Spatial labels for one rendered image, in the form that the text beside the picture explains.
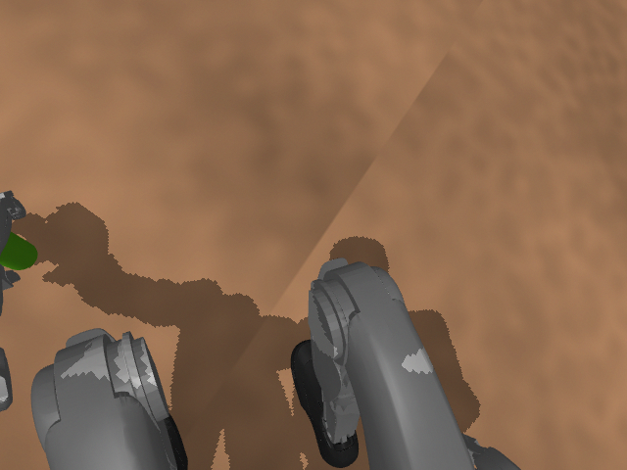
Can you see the can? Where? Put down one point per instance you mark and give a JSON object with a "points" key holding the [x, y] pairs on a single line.
{"points": [[18, 253]]}

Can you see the left robot hand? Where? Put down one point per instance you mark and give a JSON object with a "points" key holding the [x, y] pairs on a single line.
{"points": [[10, 208]]}

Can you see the left robot foot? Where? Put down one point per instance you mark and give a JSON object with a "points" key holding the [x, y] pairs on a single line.
{"points": [[176, 444]]}

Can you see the right robot hand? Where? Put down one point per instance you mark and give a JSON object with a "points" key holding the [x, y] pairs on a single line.
{"points": [[487, 458]]}

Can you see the right robot foot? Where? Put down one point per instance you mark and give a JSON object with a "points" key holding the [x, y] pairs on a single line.
{"points": [[309, 394]]}

